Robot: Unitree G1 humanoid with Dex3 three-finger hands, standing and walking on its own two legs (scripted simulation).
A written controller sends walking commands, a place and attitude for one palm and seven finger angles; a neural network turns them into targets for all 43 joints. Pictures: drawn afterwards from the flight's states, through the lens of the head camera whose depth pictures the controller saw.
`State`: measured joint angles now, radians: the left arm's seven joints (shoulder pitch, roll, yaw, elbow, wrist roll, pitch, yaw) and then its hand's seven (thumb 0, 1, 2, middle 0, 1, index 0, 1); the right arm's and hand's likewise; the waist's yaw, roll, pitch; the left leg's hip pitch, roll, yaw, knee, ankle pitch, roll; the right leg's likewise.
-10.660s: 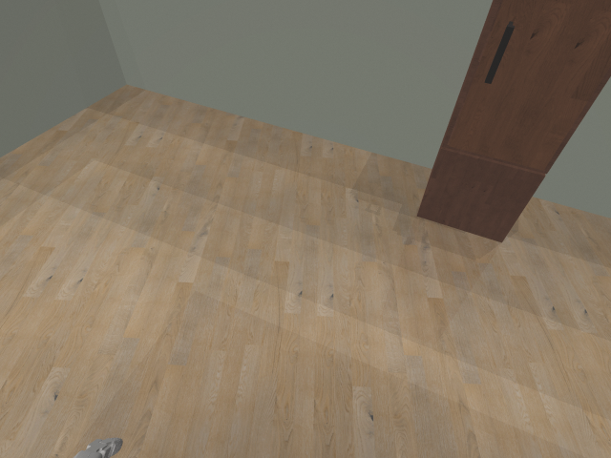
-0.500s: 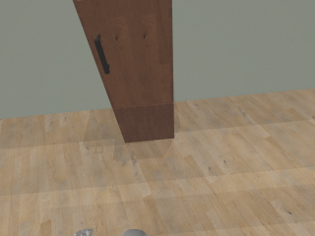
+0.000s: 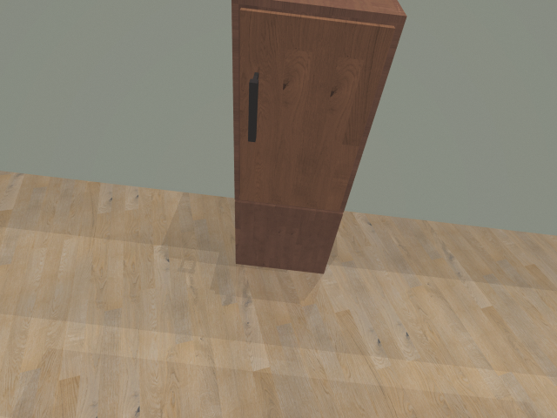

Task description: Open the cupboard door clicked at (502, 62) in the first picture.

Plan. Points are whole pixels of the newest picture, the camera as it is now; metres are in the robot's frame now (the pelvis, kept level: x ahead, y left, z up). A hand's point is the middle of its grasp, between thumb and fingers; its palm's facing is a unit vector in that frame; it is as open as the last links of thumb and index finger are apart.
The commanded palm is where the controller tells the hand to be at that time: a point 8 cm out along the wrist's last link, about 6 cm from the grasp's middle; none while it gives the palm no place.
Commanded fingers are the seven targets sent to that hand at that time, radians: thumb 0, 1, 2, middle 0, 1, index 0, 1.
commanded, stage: take the last steps up to it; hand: left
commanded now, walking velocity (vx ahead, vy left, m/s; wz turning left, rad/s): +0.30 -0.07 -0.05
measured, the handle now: (254, 108) +0.83 +0.13 +0.02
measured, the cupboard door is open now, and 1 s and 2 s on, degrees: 0 0 0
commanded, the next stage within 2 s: come to a stop and stand still in 0.62 s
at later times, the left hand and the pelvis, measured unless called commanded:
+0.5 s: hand (228, 347) +0.28 +0.11 -0.17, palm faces -0.01 -0.98 -0.19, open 7.3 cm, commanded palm none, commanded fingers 0.00 0.90 0.90 -0.20 -0.30 -0.20 -0.30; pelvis +0.18 -0.07 -0.01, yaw -1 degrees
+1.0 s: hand (220, 342) +0.30 +0.13 -0.19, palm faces +0.03 -0.98 -0.17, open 7.4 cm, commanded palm none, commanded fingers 0.00 0.90 0.90 -0.20 -0.30 -0.20 -0.30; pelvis +0.30 -0.04 -0.01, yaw -2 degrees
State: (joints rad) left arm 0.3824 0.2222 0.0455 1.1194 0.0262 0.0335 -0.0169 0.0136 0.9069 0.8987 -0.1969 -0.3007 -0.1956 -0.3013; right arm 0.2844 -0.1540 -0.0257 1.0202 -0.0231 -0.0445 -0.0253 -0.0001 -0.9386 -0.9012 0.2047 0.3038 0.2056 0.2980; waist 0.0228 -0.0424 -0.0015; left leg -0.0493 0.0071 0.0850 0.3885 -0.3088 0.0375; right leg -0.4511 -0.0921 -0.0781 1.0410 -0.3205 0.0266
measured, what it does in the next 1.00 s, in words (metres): walks ahead: right foot, then left foot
